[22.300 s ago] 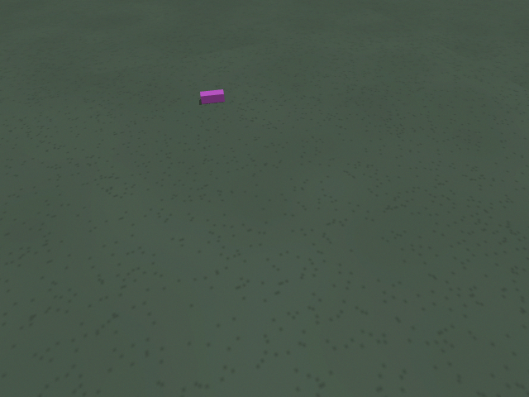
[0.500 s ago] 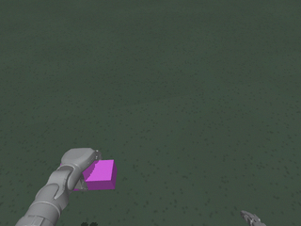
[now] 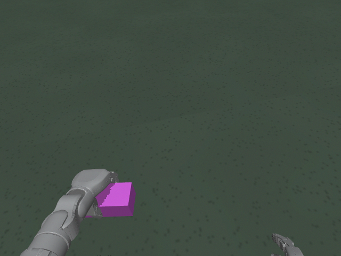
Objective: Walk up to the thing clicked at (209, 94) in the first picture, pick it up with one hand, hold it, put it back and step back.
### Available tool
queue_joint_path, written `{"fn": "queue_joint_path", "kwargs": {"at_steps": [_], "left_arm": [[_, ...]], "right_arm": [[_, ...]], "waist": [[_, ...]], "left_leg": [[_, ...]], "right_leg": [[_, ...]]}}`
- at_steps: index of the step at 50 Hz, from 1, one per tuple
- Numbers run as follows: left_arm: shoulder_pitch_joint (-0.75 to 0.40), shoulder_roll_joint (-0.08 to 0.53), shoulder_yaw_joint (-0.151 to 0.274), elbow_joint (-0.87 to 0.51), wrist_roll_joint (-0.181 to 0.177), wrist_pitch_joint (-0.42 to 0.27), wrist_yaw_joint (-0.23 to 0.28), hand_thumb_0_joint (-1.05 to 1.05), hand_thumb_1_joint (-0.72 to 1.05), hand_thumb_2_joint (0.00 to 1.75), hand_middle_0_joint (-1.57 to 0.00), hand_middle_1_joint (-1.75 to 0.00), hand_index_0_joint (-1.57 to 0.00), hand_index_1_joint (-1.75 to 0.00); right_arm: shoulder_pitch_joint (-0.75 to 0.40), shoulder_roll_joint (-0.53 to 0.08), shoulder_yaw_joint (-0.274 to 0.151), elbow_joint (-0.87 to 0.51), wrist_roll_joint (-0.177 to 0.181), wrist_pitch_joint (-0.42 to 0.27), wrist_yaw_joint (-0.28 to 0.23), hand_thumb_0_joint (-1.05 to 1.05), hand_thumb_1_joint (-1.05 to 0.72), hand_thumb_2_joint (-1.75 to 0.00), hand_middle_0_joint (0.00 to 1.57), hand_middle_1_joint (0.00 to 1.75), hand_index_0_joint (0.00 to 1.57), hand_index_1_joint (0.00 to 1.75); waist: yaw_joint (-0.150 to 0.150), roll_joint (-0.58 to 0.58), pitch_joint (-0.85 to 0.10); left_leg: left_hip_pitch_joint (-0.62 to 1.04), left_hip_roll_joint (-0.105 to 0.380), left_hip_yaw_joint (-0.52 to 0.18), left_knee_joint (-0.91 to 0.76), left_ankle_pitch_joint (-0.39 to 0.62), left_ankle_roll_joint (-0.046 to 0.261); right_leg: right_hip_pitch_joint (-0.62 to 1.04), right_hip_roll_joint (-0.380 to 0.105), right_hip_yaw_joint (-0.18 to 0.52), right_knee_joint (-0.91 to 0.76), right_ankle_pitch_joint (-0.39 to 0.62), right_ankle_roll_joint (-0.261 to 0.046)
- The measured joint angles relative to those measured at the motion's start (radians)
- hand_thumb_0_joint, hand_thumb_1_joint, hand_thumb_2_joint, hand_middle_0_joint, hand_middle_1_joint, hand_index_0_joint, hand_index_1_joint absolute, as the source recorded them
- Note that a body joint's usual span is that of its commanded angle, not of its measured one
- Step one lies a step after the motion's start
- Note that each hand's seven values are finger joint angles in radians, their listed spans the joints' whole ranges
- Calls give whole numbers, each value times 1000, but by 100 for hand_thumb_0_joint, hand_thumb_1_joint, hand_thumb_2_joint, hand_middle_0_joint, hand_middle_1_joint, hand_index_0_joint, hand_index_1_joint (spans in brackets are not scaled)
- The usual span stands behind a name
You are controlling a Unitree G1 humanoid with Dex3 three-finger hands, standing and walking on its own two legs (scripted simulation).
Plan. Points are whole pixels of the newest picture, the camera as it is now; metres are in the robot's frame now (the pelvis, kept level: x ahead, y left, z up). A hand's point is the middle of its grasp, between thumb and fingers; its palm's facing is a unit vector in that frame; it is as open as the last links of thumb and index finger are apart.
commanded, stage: hold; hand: left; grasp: from above
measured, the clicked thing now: (102, 200) +0.30 +0.22 -0.07
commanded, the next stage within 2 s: crouch in 0.74 s
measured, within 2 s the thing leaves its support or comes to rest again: neither
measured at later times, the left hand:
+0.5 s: hand (95, 199) +0.29 +0.22 -0.04, palm faces -0.49 -0.04 -0.87, open 9.7 cm
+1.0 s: hand (95, 195) +0.30 +0.22 -0.04, palm faces -0.48 -0.03 -0.88, open 9.7 cm
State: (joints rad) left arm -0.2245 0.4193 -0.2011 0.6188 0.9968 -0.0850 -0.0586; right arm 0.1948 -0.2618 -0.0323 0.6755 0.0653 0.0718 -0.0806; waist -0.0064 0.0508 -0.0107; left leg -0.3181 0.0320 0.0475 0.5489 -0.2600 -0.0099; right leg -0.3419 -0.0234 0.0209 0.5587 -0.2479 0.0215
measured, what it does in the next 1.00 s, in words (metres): stands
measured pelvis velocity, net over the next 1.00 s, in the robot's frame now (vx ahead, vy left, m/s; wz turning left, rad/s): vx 0.01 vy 0.00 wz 0.01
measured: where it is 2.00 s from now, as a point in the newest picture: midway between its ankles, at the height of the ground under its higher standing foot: outside the picture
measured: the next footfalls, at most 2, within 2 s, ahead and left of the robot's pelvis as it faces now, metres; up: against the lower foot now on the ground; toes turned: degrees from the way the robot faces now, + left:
none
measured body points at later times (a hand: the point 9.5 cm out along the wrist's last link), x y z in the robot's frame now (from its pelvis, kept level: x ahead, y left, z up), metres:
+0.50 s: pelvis +0.00 +0.00 +0.00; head +0.02 -0.02 +0.45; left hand +0.31 +0.22 +0.01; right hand +0.15 -0.25 -0.11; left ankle +0.02 +0.13 -0.73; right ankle +0.03 -0.13 -0.73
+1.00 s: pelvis +0.01 +0.00 +0.00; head +0.03 -0.02 +0.45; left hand +0.32 +0.22 +0.01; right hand +0.15 -0.25 -0.11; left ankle +0.02 +0.13 -0.73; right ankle +0.03 -0.13 -0.73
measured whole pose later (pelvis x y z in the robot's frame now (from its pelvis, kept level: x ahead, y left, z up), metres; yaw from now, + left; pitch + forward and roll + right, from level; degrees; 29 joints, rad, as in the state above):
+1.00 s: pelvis +0.01 +0.00 +0.00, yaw +0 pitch +2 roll +0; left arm -0.23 0.42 -0.20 0.64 1.01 -0.10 -0.03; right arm 0.19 -0.25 -0.03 0.66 0.07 0.11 -0.08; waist 0.00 0.04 0.00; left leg -0.28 0.02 0.04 0.50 -0.26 -0.01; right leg -0.30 -0.03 0.02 0.51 -0.24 0.03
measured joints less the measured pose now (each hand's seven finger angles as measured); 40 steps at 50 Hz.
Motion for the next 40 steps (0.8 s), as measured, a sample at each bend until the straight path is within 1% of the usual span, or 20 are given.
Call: {"fn": "queue_joint_path", "kwargs": {"at_steps": [15, 21, 31, 36, 40], "left_arm": [[2, 6, -2, -25, -6, 2, -19, -3, 5, 47, -76, -46, -76, -43], [11, 4, 0, -20, -7, 0, -22, -3, 5, 48, -75, -47, -76, -43], [6, 3, -1, -9, 11, -13, 4, -3, 4, 50, -75, -48, -75, -45], [-1, 4, 1, -5, 6, 0, 15, -3, 3, 52, -75, -48, -75, -45], [0, 5, 1, -7, 5, 6, 6, -3, 2, 53, -75, -48, -75, -46]], "right_arm": [[-16, 6, 7, -6, 6, 9, -4, 1, -91, -90, 20, 30, 20, 30], [-19, 10, 9, -13, 6, 15, -3, 1, -91, -90, 20, 30, 20, 30], [-17, 10, 5, -2, 1, 24, -2, 1, -91, -90, 20, 30, 20, 30], [-14, 8, 1, 2, 2, 31, 1, 1, -91, -90, 20, 30, 20, 30], [-10, 7, -2, -3, 3, 34, 3, 1, -91, -90, 20, 30, 20, 30]], "waist": [[10, 2, 10], [8, 0, 14], [13, -4, 20], [10, -1, 18], [6, -1, 17]], "left_leg": [[41, -3, 2, -39, 14, 1], [49, -4, 2, -48, 16, 1], [42, -6, -1, -46, 13, 2], [47, -6, -1, -50, 11, 3], [48, -7, -2, -52, 11, 4]], "right_leg": [[39, -2, 1, -36, 13, 1], [47, -3, 1, -44, 14, 1], [44, -5, -2, -46, 12, 3], [50, -5, -2, -53, 12, 3], [52, -6, -2, -56, 11, 4]]}}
